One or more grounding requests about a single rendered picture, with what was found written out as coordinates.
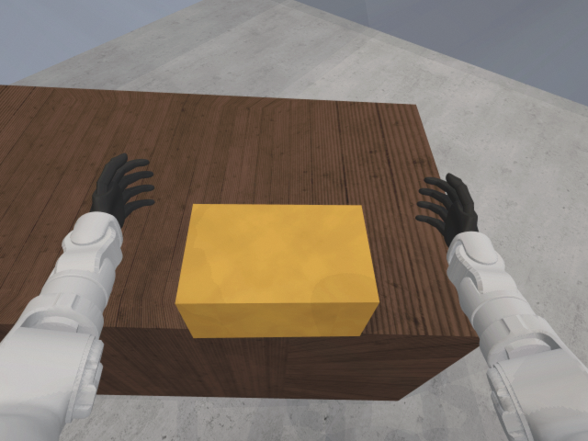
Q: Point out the left robot hand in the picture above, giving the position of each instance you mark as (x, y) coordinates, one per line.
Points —
(111, 196)

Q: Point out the carton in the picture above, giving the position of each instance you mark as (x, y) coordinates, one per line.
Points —
(253, 270)

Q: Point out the right robot hand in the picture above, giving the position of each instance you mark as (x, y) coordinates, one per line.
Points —
(458, 216)

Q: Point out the pedestal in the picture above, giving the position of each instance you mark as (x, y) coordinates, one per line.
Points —
(209, 149)

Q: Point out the left robot forearm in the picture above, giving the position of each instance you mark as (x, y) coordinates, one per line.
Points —
(77, 291)

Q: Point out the right robot forearm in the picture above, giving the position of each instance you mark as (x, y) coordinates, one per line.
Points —
(502, 318)

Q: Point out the left robot upper arm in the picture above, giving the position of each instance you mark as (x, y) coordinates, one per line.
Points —
(47, 379)

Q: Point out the right robot upper arm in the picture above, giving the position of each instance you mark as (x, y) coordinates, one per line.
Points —
(540, 397)

